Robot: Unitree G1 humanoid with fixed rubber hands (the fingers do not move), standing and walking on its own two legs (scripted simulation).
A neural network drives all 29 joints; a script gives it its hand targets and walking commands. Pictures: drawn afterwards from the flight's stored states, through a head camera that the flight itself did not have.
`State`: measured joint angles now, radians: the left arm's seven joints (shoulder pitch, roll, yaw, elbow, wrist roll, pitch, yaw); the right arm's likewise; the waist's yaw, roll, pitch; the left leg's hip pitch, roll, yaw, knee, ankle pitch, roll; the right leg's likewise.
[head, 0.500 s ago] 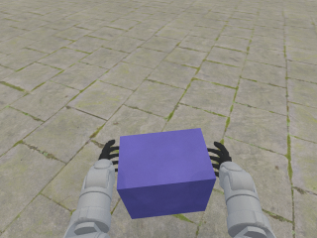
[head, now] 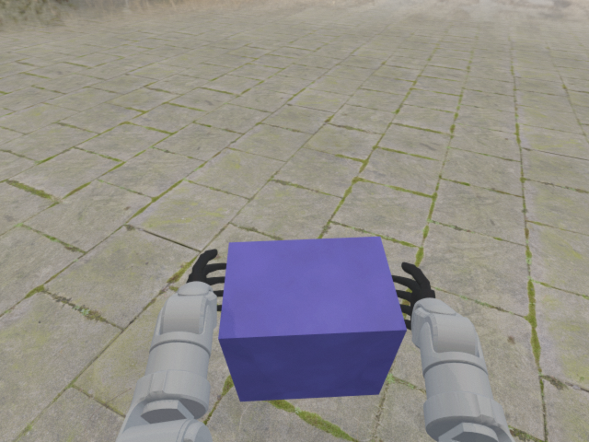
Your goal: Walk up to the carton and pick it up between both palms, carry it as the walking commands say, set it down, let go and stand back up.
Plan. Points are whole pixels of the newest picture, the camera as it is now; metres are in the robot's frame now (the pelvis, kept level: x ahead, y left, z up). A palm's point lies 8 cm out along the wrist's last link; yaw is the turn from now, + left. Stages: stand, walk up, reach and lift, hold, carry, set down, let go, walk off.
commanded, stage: reach and lift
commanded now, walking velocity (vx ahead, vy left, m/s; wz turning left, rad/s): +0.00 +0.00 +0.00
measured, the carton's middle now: (307, 322) +0.34 +0.00 -0.01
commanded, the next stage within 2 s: hold in 0.96 s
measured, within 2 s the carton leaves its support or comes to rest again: neither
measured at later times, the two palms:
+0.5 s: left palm (201, 304) +0.32 +0.16 +0.06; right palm (427, 311) +0.31 -0.16 +0.06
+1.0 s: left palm (198, 314) +0.31 +0.16 +0.06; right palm (428, 317) +0.30 -0.16 +0.07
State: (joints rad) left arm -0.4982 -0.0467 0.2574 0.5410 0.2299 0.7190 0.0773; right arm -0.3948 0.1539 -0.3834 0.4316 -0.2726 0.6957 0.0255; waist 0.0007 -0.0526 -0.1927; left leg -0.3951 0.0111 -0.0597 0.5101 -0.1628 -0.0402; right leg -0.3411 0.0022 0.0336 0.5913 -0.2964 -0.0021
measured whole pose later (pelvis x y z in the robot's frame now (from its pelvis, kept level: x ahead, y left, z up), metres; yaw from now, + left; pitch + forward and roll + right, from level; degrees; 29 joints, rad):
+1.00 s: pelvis +0.00 +0.01 +0.01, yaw +0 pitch +1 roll +0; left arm -0.35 -0.10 0.21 0.42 0.23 0.73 0.10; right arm -0.32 0.15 -0.38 0.34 -0.27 0.73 0.06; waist 0.00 -0.05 -0.18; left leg -0.32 0.01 -0.06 0.41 -0.12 -0.04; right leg -0.26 0.00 0.03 0.48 -0.24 0.01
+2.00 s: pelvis +0.02 +0.03 -0.01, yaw +0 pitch +0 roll -1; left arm -0.17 -0.13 0.12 -0.14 0.18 1.18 0.14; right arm -0.26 0.15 -0.23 -0.18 -0.18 1.22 -0.03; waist 0.00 0.01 -0.21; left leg -0.35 0.00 -0.02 0.64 -0.30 0.00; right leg -0.27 -0.03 0.03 0.61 -0.35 0.05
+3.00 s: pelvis +0.01 +0.11 -0.01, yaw -2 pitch +2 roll +2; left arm -0.15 -0.13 0.07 -0.32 0.15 1.27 0.16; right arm -0.14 0.13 -0.18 -0.40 -0.11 1.25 -0.05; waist 0.00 0.01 -0.16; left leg -0.40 -0.02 0.12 0.59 -0.23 0.05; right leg -0.34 -0.07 -0.04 0.68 -0.38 0.02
